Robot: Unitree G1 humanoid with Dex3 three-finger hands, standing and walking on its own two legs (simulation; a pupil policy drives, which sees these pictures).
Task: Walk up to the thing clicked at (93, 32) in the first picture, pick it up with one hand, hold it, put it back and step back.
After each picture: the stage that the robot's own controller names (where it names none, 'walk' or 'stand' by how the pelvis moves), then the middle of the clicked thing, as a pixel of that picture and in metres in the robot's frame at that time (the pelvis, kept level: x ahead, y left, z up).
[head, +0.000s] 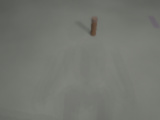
stand; (93, 26) +1.59 -0.13 -0.66
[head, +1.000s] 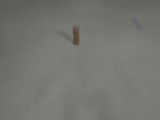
walk; (76, 35) +1.47 +0.17 -0.64
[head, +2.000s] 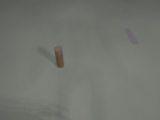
walk; (59, 57) +0.98 +0.28 -0.64
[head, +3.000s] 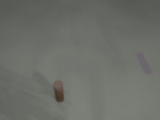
walk; (59, 92) +0.60 +0.19 -0.63
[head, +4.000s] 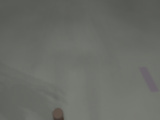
stand; (59, 119) +0.41 +0.15 -0.63
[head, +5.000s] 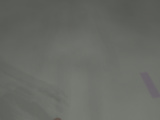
stand; out of the picture +0.37 +0.17 -0.66
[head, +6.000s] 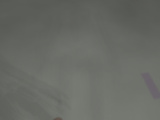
stand; out of the picture +0.37 +0.17 -0.66
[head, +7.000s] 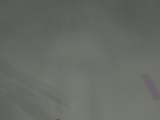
stand; out of the picture +0.37 +0.17 -0.66
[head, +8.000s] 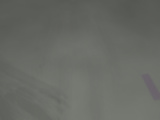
stand; out of the picture +0.36 +0.17 -0.66
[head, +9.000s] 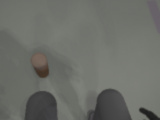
go down; (41, 67) +0.44 +0.16 -0.37
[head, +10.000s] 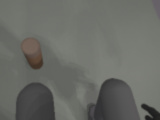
go down; (34, 56) +0.46 +0.18 -0.28
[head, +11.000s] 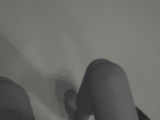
close in; out of the picture +0.45 +0.23 -0.17
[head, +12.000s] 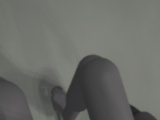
close; out of the picture +0.45 +0.24 -0.16
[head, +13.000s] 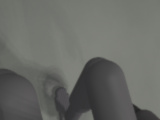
lift; out of the picture +0.39 +0.22 -0.16
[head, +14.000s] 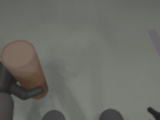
lift; (31, 76) +0.33 +0.16 +0.05
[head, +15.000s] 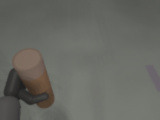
hold; (38, 83) +0.31 +0.15 +0.06
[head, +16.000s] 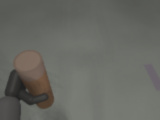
hold; (38, 84) +0.31 +0.16 +0.05
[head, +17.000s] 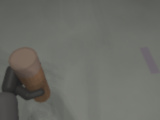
crouch; (34, 79) +0.33 +0.16 +0.01
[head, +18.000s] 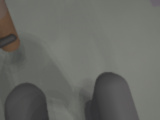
lower; (0, 26) +0.49 +0.20 -0.03
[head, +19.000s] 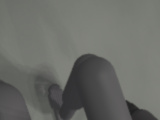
lower; out of the picture +0.45 +0.25 -0.17
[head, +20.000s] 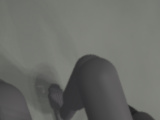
lower; out of the picture +0.45 +0.26 -0.17
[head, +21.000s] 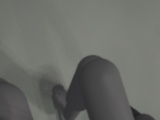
lower; out of the picture +0.45 +0.26 -0.16
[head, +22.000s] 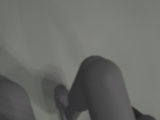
lower; out of the picture +0.44 +0.25 -0.16
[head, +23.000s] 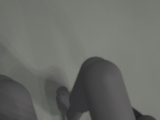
draw back; out of the picture +0.44 +0.23 -0.15
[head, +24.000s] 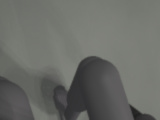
withdraw; out of the picture +0.43 +0.23 -0.17
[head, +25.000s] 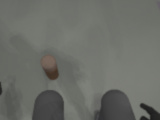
walk; (51, 69) +0.45 +0.16 -0.36
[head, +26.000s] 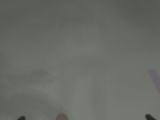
stand; out of the picture +0.38 +0.13 -0.60
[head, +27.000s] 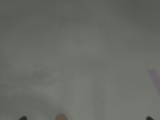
stand; out of the picture +0.38 +0.14 -0.60
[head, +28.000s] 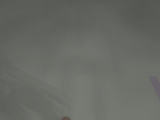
stand; out of the picture +0.39 +0.12 -0.64
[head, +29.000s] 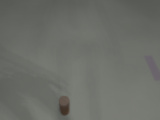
walk; (64, 106) +0.43 +0.10 -0.64
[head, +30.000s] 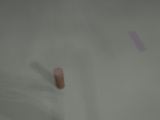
walk; (59, 79) +0.64 +0.18 -0.63
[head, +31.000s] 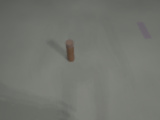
walk; (70, 51) +0.99 +0.15 -0.63
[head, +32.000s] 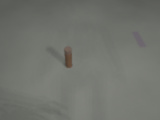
stand; (68, 57) +1.02 +0.15 -0.65
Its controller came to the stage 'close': yes
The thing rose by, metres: 0.70
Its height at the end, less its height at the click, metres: +0.00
